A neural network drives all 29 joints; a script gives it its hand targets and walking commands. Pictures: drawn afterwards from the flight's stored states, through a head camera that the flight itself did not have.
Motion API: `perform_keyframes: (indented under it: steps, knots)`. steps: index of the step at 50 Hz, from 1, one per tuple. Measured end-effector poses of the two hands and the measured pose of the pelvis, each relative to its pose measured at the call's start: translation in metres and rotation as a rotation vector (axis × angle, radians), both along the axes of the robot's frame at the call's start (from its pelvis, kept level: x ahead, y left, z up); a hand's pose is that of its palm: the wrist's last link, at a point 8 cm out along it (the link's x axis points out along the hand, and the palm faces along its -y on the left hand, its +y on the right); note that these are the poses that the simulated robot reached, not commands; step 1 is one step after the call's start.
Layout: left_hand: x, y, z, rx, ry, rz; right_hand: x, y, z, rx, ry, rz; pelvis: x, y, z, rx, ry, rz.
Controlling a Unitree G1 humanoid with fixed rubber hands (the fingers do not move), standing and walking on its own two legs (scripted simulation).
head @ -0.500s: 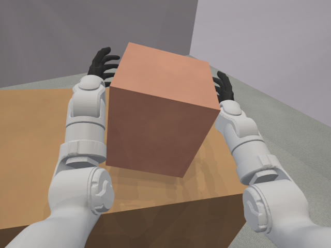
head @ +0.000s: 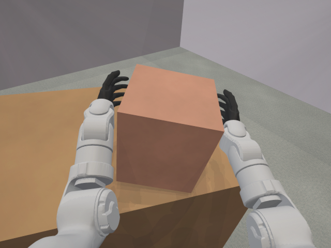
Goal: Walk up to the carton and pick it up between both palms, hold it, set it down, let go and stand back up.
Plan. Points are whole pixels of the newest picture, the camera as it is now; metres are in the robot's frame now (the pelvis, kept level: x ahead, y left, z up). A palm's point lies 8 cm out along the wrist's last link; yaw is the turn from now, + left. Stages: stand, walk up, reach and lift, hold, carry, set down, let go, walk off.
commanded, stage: set down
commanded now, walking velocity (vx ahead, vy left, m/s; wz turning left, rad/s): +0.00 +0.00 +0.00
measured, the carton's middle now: (164, 130) +0.40 -0.03 +0.11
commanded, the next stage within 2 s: none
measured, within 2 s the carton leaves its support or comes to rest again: rests again in 0.96 s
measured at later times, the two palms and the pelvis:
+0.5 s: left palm (101, 111) +0.43 +0.13 +0.17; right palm (219, 128) +0.36 -0.17 +0.14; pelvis +0.00 +0.01 +0.00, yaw -1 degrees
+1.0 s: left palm (98, 115) +0.43 +0.14 +0.16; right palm (217, 128) +0.36 -0.16 +0.14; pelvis +0.00 +0.00 +0.00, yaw -1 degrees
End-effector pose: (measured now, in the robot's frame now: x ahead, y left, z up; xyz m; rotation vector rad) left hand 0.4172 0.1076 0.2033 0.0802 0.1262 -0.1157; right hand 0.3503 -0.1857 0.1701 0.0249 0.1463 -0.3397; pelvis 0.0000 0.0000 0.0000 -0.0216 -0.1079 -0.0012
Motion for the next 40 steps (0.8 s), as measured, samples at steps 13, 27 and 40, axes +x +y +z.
perform_keyframes:
  steps: [13, 27, 40]
  knots:
    - [0.002, 0.029, -0.012, -0.007, 0.055, 0.012, 0.006, 0.026, -0.003, 0.001, 0.002, 0.008, -0.011, 0.001, 0.001, 0.007, 0.011, 0.009]
    - [0.014, 0.018, -0.036, 0.005, 0.053, -0.025, 0.007, 0.019, -0.026, 0.018, -0.028, -0.031, 0.0, 0.007, 0.001, 0.0, 0.027, -0.021]
    - [0.004, 0.021, -0.034, 0.006, 0.036, -0.009, 0.005, 0.019, -0.025, 0.014, -0.057, -0.006, 0.006, 0.002, 0.0, 0.004, -0.029, -0.009]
